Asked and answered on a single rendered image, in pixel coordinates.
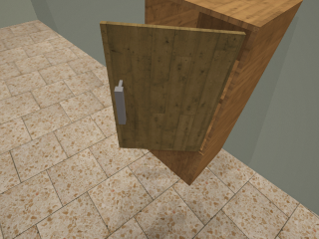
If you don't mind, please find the handle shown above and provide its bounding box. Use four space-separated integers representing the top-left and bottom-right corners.
114 80 127 124

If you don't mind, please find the cupboard door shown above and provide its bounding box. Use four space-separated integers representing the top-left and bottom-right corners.
100 21 246 152

